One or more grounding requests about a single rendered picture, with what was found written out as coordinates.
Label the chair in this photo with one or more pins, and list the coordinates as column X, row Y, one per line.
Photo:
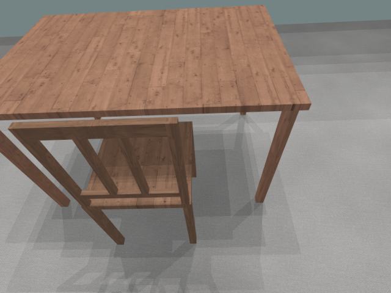
column 143, row 163

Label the table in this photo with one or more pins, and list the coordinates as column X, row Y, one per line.
column 150, row 62

